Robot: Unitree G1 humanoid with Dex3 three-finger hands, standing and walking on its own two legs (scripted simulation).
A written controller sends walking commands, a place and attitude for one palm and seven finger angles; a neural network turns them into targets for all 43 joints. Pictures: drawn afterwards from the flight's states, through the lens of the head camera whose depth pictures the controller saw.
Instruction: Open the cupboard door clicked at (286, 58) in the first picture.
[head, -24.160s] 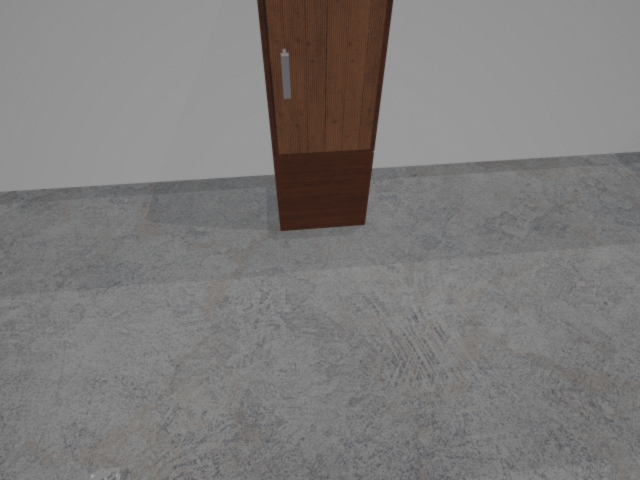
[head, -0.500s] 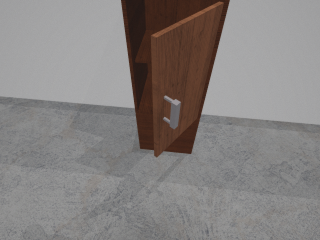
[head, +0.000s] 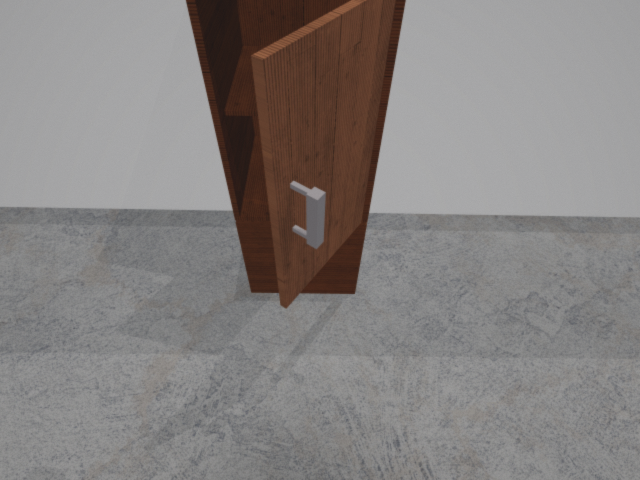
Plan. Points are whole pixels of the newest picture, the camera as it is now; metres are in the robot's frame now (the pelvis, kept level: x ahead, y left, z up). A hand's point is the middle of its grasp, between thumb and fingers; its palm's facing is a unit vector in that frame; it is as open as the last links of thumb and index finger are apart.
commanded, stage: walk to a spot facing it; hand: left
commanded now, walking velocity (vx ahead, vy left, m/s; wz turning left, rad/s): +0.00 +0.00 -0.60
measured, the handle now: (306, 214) +0.54 +0.06 -0.03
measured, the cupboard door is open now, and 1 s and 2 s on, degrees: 55 55 55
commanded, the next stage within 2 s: none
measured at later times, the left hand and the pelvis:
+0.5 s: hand out of the picture +0.08 +0.14 -0.15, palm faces -0.20 -0.94 -0.27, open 7.4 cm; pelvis -0.01 -0.04 +0.01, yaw -16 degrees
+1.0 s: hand (278, 428) +0.22 +0.08 -0.16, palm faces -0.52 -0.80 -0.29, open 7.4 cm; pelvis +0.01 -0.05 -0.01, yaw -33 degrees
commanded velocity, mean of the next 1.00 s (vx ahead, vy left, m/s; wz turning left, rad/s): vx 0.00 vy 0.00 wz -0.60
